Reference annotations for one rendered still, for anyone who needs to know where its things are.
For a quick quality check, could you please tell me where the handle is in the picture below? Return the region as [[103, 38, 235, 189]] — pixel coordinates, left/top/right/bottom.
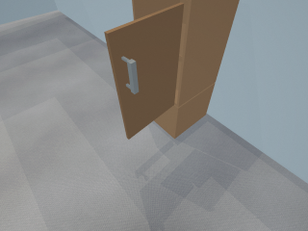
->
[[121, 56, 139, 94]]

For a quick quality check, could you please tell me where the cupboard door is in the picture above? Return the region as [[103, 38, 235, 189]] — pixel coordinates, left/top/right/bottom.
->
[[104, 2, 184, 140]]

